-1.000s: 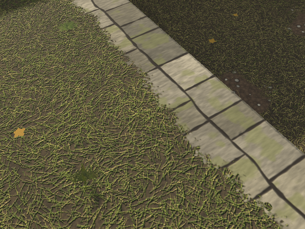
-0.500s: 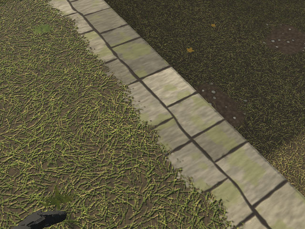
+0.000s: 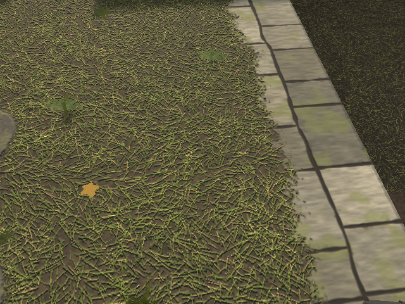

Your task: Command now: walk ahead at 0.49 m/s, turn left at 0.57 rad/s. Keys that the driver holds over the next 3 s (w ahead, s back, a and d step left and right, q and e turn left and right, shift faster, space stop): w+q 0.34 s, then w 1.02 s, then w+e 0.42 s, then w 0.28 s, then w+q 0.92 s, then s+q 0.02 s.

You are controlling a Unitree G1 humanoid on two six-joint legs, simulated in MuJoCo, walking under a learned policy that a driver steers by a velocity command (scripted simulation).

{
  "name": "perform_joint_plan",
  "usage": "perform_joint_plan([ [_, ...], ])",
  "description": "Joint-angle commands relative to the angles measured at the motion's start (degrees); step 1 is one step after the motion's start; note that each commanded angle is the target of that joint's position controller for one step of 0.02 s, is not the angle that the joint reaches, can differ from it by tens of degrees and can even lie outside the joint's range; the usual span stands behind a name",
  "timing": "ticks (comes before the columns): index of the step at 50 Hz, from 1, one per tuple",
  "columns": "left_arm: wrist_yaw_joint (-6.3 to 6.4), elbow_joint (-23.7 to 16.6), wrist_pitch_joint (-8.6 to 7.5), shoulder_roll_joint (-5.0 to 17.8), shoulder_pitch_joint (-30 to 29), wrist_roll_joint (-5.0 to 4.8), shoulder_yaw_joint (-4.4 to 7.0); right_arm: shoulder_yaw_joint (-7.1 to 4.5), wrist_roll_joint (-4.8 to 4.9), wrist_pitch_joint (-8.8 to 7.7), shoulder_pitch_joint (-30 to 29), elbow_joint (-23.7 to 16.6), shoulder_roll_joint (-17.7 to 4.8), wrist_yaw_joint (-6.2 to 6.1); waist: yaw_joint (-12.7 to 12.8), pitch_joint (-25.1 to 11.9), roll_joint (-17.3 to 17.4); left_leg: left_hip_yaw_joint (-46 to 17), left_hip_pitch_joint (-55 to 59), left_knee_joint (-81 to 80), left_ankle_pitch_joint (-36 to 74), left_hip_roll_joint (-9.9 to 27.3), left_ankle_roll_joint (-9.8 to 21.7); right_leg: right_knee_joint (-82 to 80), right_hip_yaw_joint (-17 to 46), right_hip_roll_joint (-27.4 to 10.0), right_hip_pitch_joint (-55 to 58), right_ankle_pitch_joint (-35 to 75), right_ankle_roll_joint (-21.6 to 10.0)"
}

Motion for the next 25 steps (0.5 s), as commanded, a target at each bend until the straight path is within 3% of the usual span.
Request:
perform_joint_plan([
  [1,0.16,-3.2,0.23,10.9,-2.2,-1.18,2.72,-0.69,0.03,-0.68,-5.4,-6.0,-3.4,1.02,-1.1,3.7,-3.9,2.4,1.1,-4.6,-2.4,-0.9,2.2,-3.5,3.9,-17.2,-1.4,21.5,-9.1],
  [3,0.31,-3.1,1.11,12.8,-2.3,-1.78,3.20,-1.91,-0.26,-0.31,-2.5,-6.3,-5.7,1.05,-3.9,0.0,-5.8,5.9,7.7,-5.5,-8.6,-4.9,4.5,5.4,1.9,-17.0,1.3,41.4,-7.8],
  [4,0.39,-3.3,1.69,13.0,-3.0,-2.14,3.18,-3.26,-0.18,-0.08,4.2,-4.9,-7.7,0.84,-8.1,-4.0,-5.8,7.7,16.7,-7.3,-9.1,-7.9,6.2,15.5,0.1,-15.8,0.1,49.3,-6.7],
  [5,0.65,-3.6,1.88,11.2,-2.6,-1.91,2.39,-5.42,0.16,0.34,14.7,-2.0,-11.4,0.07,-13.1,-9.6,-4.5,7.3,32.4,-9.3,-6.9,-10.5,8.4,29.4,-1.3,-13.4,-7.0,48.0,-4.6],
  [6,0.76,-5.7,1.51,5.6,-0.3,0.43,0.46,-7.12,0.65,0.84,20.6,-0.8,-17.5,-1.11,-12.8,-14.1,6.9,-13.1,50.3,-11.1,-9.4,1.2,13.7,50.3,-1.4,-8.7,-26.8,15.2,-1.2],
  [7,0.46,-8.7,-0.32,2.1,0.4,0.67,-1.27,-6.67,0.63,-0.32,17.4,-3.4,-20.1,-0.70,-8.2,-22.9,14.1,-46.2,59.9,-22.3,-24.0,12.0,23.5,65.5,11.4,2.0,-43.1,-17.9,0.8],
  [8,-0.11,-9.7,-1.82,8.3,-6.4,-1.44,0.03,-4.90,0.19,-1.52,16.7,-3.9,-14.2,0.08,-11.9,-20.5,5.2,-44.5,58.4,-27.0,-25.5,12.3,20.4,67.5,18.8,-1.0,-49.3,-14.5,-0.2],
  [9,-0.38,-10.6,-2.67,8.5,-8.8,-2.45,-0.08,-4.13,-0.23,-2.24,15.5,-3.1,-12.0,0.17,-10.8,-13.3,4.0,-36.4,51.7,-26.9,-21.6,10.6,18.3,64.5,18.0,-3.0,-50.9,-9.6,-1.5],
  [10,0.07,-10.0,-3.04,7.6,-8.6,-1.25,-0.31,-3.63,-0.21,-2.52,11.9,-3.3,-10.5,0.11,-8.0,-9.0,-0.6,-29.9,43.5,-26.3,-14.9,8.1,16.5,59.3,18.0,-5.6,-48.0,-5.4,-1.7],
  [11,0.36,-9.4,-2.82,8.0,-8.0,0.16,0.05,-2.99,-0.54,-2.61,8.7,-3.8,-8.6,-0.15,-5.9,-7.1,0.0,-25.0,37.4,-26.6,-8.5,6.0,15.4,54.7,18.4,-7.3,-44.0,-2.6,-1.4],
  [12,0.18,-9.0,-2.22,8.1,-6.9,0.49,0.19,-2.63,-1.15,-2.61,6.8,-4.6,-8.0,-0.48,-4.4,-6.4,1.4,-22.9,33.3,-27.8,-4.9,4.7,15.3,53.2,18.5,-7.9,-40.9,-0.6,-1.0],
  [15,0.11,-8.6,-0.76,6.2,-7.4,1.36,-0.26,-2.80,-0.96,-3.03,7.2,-3.5,-8.9,-1.51,-3.8,-5.2,0.4,-18.1,27.6,-29.3,4.1,2.9,16.1,46.9,16.9,-6.9,-38.7,3.2,1.6],
  [17,0.17,-9.9,-0.41,4.9,-11.8,1.42,-0.82,-2.99,-0.77,-2.92,8.8,-2.4,-9.7,-2.30,-5.1,-3.2,0.3,-15.5,26.0,-29.6,4.6,1.3,15.2,39.1,16.5,-5.8,-39.9,9.4,3.1],
  [20,-0.56,-10.5,-0.79,3.0,-17.2,0.95,-1.81,-2.65,-0.58,-2.67,10.6,-0.8,-9.2,-2.83,-7.7,-2.2,2.4,-11.6,24.6,-29.2,-0.2,-1.0,12.3,25.4,15.5,-3.8,-35.8,21.0,3.5],
  [22,-1.29,-11.1,-1.31,2.9,-20.4,0.40,-2.02,-2.61,-0.47,-2.71,13.1,0.8,-9.5,-2.82,-9.5,-1.3,2.6,-12.3,24.8,-29.1,-3.2,0.0,11.8,21.2,15.1,-2.8,-33.2,24.9,3.0],
  [25,-2.02,-11.9,-1.85,4.6,-22.3,0.06,-1.48,-2.54,-0.21,-2.44,15.3,2.5,-9.4,-2.76,-10.0,-0.1,3.1,-15.5,30.7,-25.9,-3.6,3.1,11.5,17.2,16.2,-2.7,-34.9,22.1,0.8],
])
